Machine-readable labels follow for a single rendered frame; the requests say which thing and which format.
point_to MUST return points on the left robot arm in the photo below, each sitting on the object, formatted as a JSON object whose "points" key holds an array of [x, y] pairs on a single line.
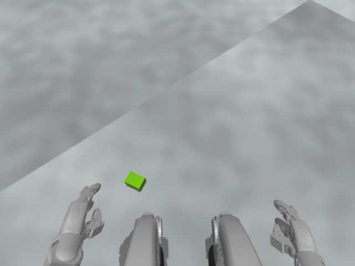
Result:
{"points": [[65, 250]]}

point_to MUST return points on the small box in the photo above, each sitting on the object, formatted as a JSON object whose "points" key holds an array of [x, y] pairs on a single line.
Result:
{"points": [[135, 181]]}

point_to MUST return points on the right robot arm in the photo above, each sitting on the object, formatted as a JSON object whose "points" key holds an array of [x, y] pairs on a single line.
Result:
{"points": [[308, 258]]}

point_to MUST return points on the right robot hand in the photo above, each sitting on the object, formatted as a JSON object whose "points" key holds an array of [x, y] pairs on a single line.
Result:
{"points": [[297, 236]]}

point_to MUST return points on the left robot hand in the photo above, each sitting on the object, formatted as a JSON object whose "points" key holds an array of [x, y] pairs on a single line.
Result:
{"points": [[74, 221]]}

